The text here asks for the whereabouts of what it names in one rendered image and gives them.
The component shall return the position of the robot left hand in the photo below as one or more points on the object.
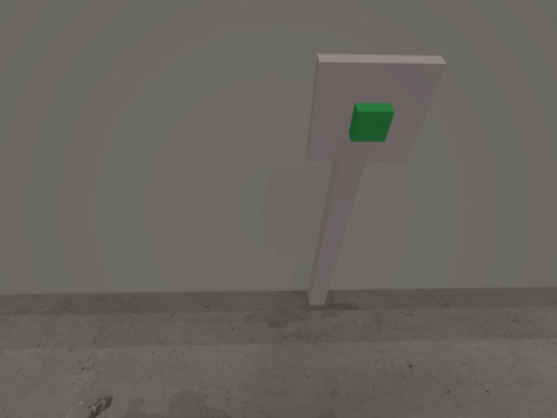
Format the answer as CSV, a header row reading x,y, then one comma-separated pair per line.
x,y
90,407

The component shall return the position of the button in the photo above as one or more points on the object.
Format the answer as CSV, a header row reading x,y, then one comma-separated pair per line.
x,y
370,122

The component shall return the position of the panel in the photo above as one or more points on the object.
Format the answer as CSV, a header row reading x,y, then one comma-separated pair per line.
x,y
408,83

